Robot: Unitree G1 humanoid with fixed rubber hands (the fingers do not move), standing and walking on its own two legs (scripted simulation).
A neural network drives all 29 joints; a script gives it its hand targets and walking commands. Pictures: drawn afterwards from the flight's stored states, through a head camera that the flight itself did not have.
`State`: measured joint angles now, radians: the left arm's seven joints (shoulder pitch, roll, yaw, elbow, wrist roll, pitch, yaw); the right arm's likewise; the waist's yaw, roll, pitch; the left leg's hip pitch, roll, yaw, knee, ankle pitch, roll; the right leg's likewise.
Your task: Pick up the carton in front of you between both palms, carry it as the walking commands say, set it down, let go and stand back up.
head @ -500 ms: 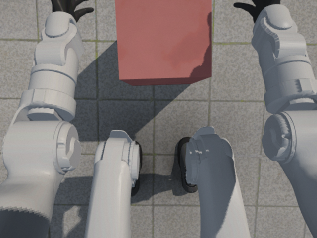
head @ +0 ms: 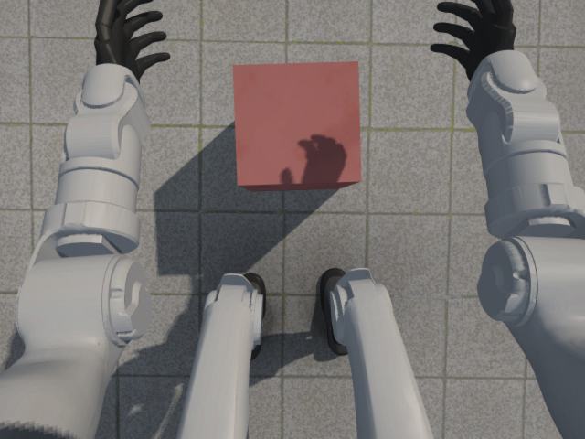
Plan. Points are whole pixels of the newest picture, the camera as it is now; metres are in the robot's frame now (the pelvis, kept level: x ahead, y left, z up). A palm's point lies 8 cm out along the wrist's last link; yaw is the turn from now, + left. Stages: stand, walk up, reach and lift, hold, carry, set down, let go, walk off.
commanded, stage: set down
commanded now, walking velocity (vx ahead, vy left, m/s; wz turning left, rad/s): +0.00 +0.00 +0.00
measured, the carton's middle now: (295, 138) +0.52 -0.02 -0.43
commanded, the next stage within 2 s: let go in 0.20 s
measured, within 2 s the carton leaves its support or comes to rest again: neither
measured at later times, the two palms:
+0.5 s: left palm (39, 98) +0.47 +0.19 +0.01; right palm (581, 82) +0.47 -0.23 +0.01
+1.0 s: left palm out of the picture +0.31 +0.23 +0.13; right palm out of the picture +0.30 -0.23 +0.13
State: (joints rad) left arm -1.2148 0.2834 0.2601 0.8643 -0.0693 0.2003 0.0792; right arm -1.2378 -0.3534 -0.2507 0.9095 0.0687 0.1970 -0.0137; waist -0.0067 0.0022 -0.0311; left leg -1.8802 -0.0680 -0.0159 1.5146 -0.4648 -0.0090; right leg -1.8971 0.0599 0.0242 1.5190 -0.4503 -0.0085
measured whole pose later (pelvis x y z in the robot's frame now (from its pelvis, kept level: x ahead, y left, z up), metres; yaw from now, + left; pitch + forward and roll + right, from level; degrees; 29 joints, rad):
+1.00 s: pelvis +0.10 +0.00 +0.21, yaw -1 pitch +13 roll +0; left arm 0.06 0.19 0.08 0.51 0.00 -0.01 -0.04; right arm 0.06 -0.20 -0.09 0.52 0.00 -0.01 0.05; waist 0.00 0.00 -0.01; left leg -0.50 -0.05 -0.06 0.53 -0.27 0.02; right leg -0.51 0.04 0.05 0.53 -0.25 -0.02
